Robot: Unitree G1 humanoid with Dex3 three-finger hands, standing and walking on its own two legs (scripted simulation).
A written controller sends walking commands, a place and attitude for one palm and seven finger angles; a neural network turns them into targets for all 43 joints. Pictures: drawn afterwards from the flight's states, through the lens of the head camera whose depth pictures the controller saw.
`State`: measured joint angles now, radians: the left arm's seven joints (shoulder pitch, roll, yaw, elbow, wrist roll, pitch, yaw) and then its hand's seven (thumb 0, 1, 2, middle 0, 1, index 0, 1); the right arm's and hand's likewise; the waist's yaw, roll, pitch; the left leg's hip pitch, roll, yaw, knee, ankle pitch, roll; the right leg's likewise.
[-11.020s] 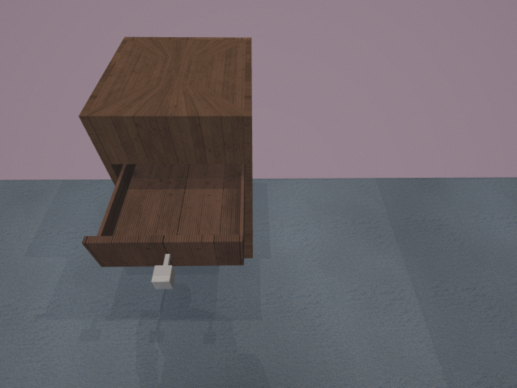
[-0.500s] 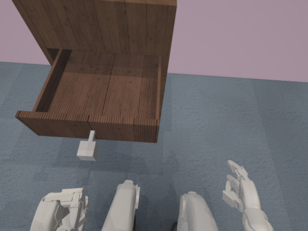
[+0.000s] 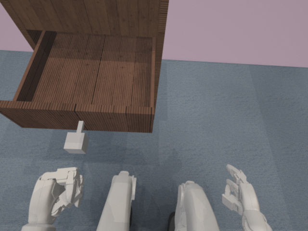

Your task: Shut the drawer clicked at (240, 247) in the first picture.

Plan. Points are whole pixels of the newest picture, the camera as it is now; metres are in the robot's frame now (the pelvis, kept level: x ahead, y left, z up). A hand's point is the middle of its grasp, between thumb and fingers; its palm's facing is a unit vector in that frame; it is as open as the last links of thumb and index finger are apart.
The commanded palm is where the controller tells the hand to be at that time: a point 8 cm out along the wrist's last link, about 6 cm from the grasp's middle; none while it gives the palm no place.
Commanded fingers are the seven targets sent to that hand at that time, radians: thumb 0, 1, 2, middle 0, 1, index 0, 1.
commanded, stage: bring the fist close to the handle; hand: left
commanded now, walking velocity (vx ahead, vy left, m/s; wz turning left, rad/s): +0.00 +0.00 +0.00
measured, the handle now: (78, 135) +0.34 +0.24 -0.03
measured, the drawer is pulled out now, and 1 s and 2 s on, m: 0.27 0.27 0.18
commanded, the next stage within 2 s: push the drawer shut in 0.82 s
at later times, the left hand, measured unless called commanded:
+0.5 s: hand (92, 175) +0.24 +0.18 -0.03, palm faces +0.02 -1.00 -0.04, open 3.3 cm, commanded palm +0.22 +0.23 -0.03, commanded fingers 0.00 0.90 0.90 -1.40 -1.60 -1.40 -1.60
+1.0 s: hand (88, 175) +0.24 +0.19 -0.03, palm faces +0.02 -1.00 -0.04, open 3.3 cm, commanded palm +0.23 +0.23 -0.03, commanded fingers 0.00 0.90 0.90 -1.40 -1.60 -1.40 -1.60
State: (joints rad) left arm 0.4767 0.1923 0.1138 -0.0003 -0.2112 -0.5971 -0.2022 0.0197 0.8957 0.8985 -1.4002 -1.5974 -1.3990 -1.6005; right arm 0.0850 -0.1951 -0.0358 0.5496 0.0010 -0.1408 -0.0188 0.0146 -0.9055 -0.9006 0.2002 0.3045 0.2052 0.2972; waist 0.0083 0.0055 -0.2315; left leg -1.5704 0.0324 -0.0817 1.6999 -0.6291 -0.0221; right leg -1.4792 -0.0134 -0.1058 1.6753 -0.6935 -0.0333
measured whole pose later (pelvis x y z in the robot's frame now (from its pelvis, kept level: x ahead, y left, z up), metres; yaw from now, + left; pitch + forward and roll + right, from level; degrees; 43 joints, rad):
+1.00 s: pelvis +0.00 +0.00 -0.03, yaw -1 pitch +32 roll -4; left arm 0.32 0.22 0.13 0.04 -0.23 -0.57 -0.19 0.02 0.90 0.90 -1.40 -1.60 -1.40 -1.60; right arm 0.05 -0.22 -0.02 0.54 0.00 -0.08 -0.01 0.01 -0.91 -0.90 0.20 0.30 0.20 0.30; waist 0.00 0.00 -0.23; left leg -1.71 0.03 -0.09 1.81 -0.66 -0.02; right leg -1.62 -0.01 -0.10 1.78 -0.72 -0.03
